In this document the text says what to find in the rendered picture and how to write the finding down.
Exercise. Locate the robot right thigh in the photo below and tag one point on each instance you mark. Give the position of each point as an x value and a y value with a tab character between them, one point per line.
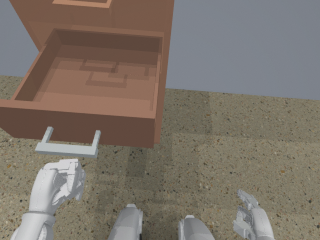
193	229

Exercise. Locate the robot right hand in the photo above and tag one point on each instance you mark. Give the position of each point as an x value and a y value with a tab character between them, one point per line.
256	222

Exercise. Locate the drawer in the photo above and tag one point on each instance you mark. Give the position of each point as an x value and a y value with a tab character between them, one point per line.
83	81

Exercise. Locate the right robot shin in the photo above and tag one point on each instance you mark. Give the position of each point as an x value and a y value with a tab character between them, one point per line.
189	216

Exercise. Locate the robot left hand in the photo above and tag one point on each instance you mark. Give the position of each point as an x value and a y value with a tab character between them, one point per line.
66	175

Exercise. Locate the cabinet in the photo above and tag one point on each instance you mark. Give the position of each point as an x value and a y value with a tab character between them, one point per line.
133	17

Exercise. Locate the handle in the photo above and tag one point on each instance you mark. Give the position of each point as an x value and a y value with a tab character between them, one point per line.
46	148
82	7

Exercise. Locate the robot left forearm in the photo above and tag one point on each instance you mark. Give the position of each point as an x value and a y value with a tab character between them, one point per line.
35	225

